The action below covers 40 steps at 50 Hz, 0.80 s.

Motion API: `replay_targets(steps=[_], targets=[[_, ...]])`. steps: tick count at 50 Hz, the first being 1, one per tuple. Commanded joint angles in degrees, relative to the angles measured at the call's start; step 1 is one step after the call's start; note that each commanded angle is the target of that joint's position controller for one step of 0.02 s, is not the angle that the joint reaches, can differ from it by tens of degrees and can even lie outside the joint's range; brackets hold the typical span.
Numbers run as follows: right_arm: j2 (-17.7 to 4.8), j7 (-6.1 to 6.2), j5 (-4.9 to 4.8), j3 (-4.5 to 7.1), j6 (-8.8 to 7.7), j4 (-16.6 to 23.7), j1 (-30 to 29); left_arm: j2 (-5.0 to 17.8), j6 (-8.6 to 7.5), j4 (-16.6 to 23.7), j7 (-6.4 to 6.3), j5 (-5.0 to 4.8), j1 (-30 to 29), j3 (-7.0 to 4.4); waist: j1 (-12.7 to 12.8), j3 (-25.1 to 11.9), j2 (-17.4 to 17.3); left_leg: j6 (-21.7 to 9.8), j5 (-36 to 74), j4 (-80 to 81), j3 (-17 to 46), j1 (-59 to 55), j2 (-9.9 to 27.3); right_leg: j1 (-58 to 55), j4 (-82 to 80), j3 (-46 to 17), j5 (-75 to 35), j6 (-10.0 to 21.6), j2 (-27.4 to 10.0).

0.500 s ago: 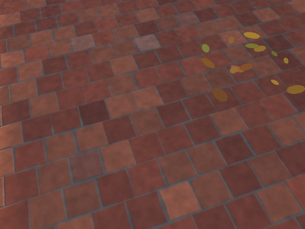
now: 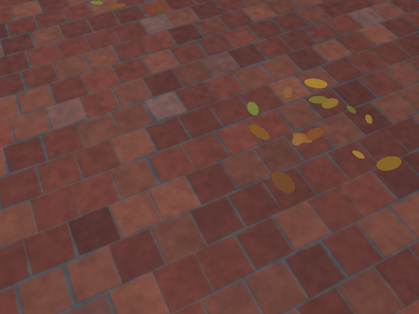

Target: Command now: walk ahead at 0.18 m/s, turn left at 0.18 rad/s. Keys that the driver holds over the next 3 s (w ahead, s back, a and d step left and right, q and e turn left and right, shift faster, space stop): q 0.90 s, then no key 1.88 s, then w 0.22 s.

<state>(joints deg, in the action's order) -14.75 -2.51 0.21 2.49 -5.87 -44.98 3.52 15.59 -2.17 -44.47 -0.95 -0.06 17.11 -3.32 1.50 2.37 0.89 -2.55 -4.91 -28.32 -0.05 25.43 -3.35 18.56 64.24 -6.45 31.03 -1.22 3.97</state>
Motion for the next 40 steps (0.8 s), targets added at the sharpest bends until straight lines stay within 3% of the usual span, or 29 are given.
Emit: replay_targets(steps=[1, 3, 5, 8, 11, 13, 15, 16, 17, 18, 19, 20, 21, 22, 25, 28, 30, 34, 36, 37, 38, 39, 40], targets=[[-8.27, 0.63, -0.51, 1.85, 1.62, 3.38, 2.57, 8.58, 0.64, 5.41, -0.82, 0.68, -1.64, -2.38, -2.12, -8.07, -2.08, -13.33, 17.47, 8.79, 23.17, -18.19, 18.07, 16.08, 5.09, 0.52, -1.79, -1.63, -5.52], [-9.90, 1.17, 0.18, 2.60, 2.73, 3.52, 1.93, 5.48, 1.39, 5.66, -1.63, 0.55, -0.22, -1.83, -0.10, -6.92, -5.63, -11.56, 15.17, 10.84, 19.67, -11.22, 14.07, 10.55, -3.94, 1.94, -3.01, -1.48, -5.19], [-10.71, 1.79, 0.26, 3.20, 3.41, 3.82, 2.79, 4.08, 1.41, 5.54, -2.27, 0.45, 0.27, -1.48, -0.03, -9.17, -8.04, -11.86, 17.30, 10.83, 18.26, -10.27, 12.89, 7.70, -9.99, 3.01, -4.38, -2.01, -3.81], [-11.38, 2.87, -0.84, 3.90, 4.66, 4.55, 3.18, 4.46, 1.71, 6.05, -2.43, 0.34, -2.07, -1.49, -0.72, -11.55, -8.01, -11.04, 7.14, 11.41, 19.50, -9.23, 12.33, 5.15, -15.87, 2.13, -11.05, -2.32, -3.10], [-11.05, 3.46, -1.10, 4.03, 5.87, 5.12, 3.48, 4.53, 1.74, 7.22, -2.08, 0.15, -5.44, -1.42, -1.70, -9.63, -9.07, -9.76, -5.83, 12.26, 22.32, -7.33, 11.25, 3.72, -21.47, 1.66, -13.08, -2.23, -2.28], [-10.93, 3.65, -1.13, 4.07, 6.45, 5.34, 4.17, 4.77, 1.11, 7.76, -1.68, -0.08, -6.32, -1.50, -1.98, -8.64, -9.95, -9.15, -7.38, 11.21, 24.59, -8.02, 10.95, 2.36, -26.64, 1.58, -13.30, -1.82, -1.68], [-10.69, 3.97, -1.50, 3.98, 7.15, 5.97, 3.52, 4.81, 0.17, 7.24, -1.11, -0.35, -4.21, -1.74, -0.15, -8.19, -10.06, -7.40, -5.75, 8.42, 25.57, -7.57, 9.54, -3.07, -37.13, 2.62, -18.32, -0.64, -1.33], [-9.62, 4.14, -1.68, 3.64, 7.39, 6.11, 4.44, 6.12, -0.13, 7.01, -1.00, -0.23, -2.99, -2.23, 0.36, -8.32, -9.15, -5.36, -7.14, 5.89, 24.82, -5.44, 7.66, -8.04, -42.16, 1.83, -21.04, 0.52, -3.70], [-6.81, 4.10, -1.34, 2.77, 7.42, 6.60, 5.95, 9.84, -0.06, 7.40, -1.38, 0.92, -1.17, -3.05, -0.08, -10.21, -2.37, -2.19, -16.52, -3.02, 20.58, 0.38, 4.34, -14.65, -44.71, -6.35, -21.94, 4.40, -14.44], [-5.49, 3.95, -1.62, 2.64, 6.82, 8.80, 6.19, 14.07, 0.75, 7.54, -1.28, 2.97, -3.26, -4.07, -2.56, -7.13, 14.31, 0.90, -27.46, -14.59, 7.87, 10.93, -4.57, -13.25, -47.97, -19.87, -30.79, 12.73, -25.00], [-10.38, 3.75, -0.66, 4.00, 6.14, 8.12, 7.10, 11.28, 0.50, 8.82, -1.18, 3.76, -5.05, -3.50, -1.99, -7.59, 12.86, 3.19, -29.93, -28.48, 7.82, 11.30, -0.91, -10.40, -48.00, -22.39, -35.73, 16.86, -28.54], [-12.50, 3.54, -1.18, 5.03, 6.41, 6.77, 8.90, 8.18, 0.29, 9.92, -1.37, 2.98, -8.00, -2.58, -3.15, -7.15, 8.48, 4.16, -26.85, -34.44, 8.17, 10.90, -0.05, -9.58, -46.75, -16.82, -37.50, 15.49, -25.55], [-11.90, 3.80, -1.30, 5.24, 7.31, 5.27, 10.68, 6.83, 0.23, 10.39, -1.37, 1.94, -10.54, -2.18, -4.13, -6.15, 5.85, 5.45, -23.88, -37.64, 7.25, 10.96, 0.51, -9.25, -45.63, -10.86, -37.60, 12.84, -21.62], [-11.04, 4.05, -1.03, 5.13, 8.10, 4.96, 11.12, 6.30, 0.21, 10.43, -1.42, 1.03, -11.42, -1.97, -3.87, -5.48, 5.57, 6.55, -20.87, -40.61, 6.73, 12.17, 0.93, -9.74, -45.05, -7.57, -38.09, 11.69, -19.88], [-7.54, 3.57, -1.65, 4.00, 8.83, 7.61, 7.70, 6.79, 0.93, 9.70, -1.77, 1.14, -9.38, -2.03, -1.87, -4.31, 7.12, 8.64, -16.52, -38.21, 3.26, 12.76, 2.12, -10.57, -45.40, -0.98, -41.03, 12.40, -17.62], [-6.23, 2.75, -1.56, 3.18, 8.70, 10.56, 3.87, 8.44, 1.77, 9.00, -2.20, 1.11, -7.04, -2.81, 0.42, -6.17, 8.69, 9.17, -16.33, -28.94, 1.69, 10.63, 4.21, -14.67, -44.71, 0.59, -41.24, 13.54, -19.38], [-5.83, 2.06, -1.40, 2.81, 8.65, 11.76, 3.11, 10.14, 2.02, 9.02, -1.95, 0.83, -7.43, -3.48, 0.81, -7.12, 9.43, 8.33, -17.08, -23.13, -0.22, 5.64, 4.88, -13.50, -44.40, 2.17, -41.76, 13.74, -20.45], [-7.36, 1.16, -1.53, 3.51, 9.20, 12.92, 3.96, 11.55, 1.87, 8.42, -0.97, -0.46, -7.66, -4.17, 0.40, -7.15, 10.53, 5.42, -16.03, -12.61, -3.40, -1.11, 3.98, -12.81, -42.17, 3.38, -41.26, 12.87, -22.26], [-7.13, 0.85, -1.49, 3.95, 9.31, 12.06, 7.49, 11.24, 1.76, 7.98, -0.85, -1.68, -8.79, -4.19, -2.15, -7.38, 9.61, 2.42, -7.74, -0.57, -5.17, -8.40, 2.31, -10.63, -37.40, 5.95, -38.72, 9.66, -21.19], [-8.54, 1.32, -1.31, 4.62, 9.24, 11.35, 9.90, 9.45, 1.54, 6.63, -0.65, -1.57, -5.89, -3.78, -2.63, -8.02, 6.27, 0.49, -0.62, 5.12, -3.23, -15.71, 1.75, -6.27, -32.29, 9.01, -33.58, 5.98, -19.13], [-14.43, 2.22, -1.28, 6.21, 8.96, 11.88, 12.02, 6.38, 1.45, 7.21, -0.38, 0.61, -4.56, -2.92, -1.84, -9.24, -7.08, -3.62, 18.34, 6.76, 12.38, -26.70, 12.75, 6.78, -17.61, 14.77, -16.25, 0.13, -13.72], [-19.20, 2.37, 0.31, 6.69, 8.26, 13.31, 11.60, 4.34, 1.31, 10.83, -0.60, 2.49, -8.20, -1.83, -2.22, -9.42, -19.83, -15.76, 34.37, 5.27, 29.37, -29.07, 25.85, 22.16, -4.19, 11.97, 8.78, -3.55, -5.83], [-16.15, 1.86, 1.54, 5.99, 7.05, 13.19, 12.99, 7.69, 1.22, 11.09, -0.99, 1.44, -12.25, -2.75, -6.48, -12.88, -12.74, -19.29, 27.21, 7.49, 28.77, -26.39, 25.75, 22.37, 3.94, 4.18, 8.52, -3.30, -5.91]])
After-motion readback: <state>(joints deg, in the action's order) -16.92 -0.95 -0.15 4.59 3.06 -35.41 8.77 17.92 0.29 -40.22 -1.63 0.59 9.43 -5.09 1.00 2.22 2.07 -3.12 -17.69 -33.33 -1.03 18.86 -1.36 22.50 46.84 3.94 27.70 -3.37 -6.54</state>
